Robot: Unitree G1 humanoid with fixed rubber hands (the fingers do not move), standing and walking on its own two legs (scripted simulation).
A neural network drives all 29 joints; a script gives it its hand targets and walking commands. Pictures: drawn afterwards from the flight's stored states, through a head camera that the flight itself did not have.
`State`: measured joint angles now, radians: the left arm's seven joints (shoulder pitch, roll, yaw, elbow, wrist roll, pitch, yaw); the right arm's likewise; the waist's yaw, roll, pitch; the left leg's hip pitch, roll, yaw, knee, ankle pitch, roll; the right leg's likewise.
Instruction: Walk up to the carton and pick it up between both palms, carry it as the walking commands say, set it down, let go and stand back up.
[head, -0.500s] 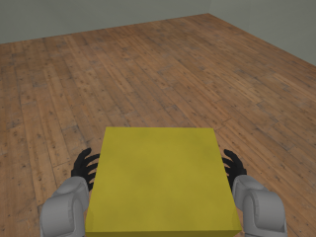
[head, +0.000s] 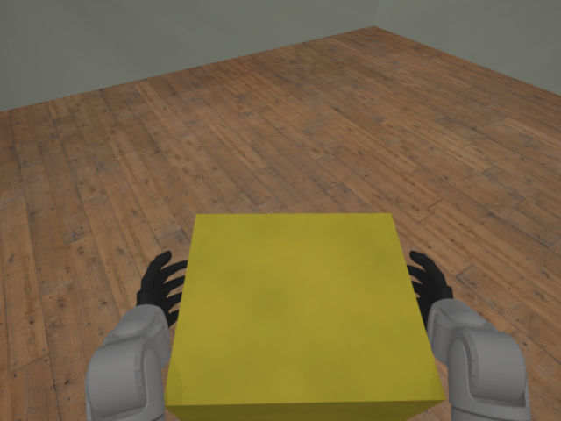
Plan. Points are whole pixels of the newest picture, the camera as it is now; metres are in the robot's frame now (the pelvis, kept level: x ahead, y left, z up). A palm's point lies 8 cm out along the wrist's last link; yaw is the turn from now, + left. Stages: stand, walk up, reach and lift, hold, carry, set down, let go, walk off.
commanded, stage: carry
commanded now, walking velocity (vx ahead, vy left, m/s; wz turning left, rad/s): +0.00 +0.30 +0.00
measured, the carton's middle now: (293, 330) +0.26 -0.01 +0.02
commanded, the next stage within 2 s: none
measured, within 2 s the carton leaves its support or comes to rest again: neither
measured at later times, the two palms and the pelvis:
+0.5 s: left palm out of the picture +0.21 +0.33 +0.09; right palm (312, 366) +0.19 -0.02 +0.08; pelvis -0.05 +0.18 +0.01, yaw -1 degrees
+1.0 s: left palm out of the picture +0.16 +0.50 +0.09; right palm out of the picture +0.13 +0.15 +0.06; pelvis -0.10 +0.35 +0.02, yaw -1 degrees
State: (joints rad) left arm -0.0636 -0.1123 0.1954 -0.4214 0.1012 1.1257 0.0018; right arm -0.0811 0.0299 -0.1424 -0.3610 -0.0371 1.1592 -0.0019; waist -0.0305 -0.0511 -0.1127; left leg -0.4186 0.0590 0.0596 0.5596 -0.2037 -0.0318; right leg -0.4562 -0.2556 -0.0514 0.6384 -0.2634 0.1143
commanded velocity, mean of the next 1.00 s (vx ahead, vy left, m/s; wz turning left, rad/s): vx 0.00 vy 0.30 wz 0.00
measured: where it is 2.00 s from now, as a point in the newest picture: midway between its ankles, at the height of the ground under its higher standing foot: outside the picture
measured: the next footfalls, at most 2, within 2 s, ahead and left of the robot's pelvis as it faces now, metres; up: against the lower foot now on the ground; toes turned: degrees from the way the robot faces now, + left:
right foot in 0.24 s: +0.00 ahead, -0.01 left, +0.00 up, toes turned -12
left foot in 0.54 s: +0.02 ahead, +0.37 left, +0.00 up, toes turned +5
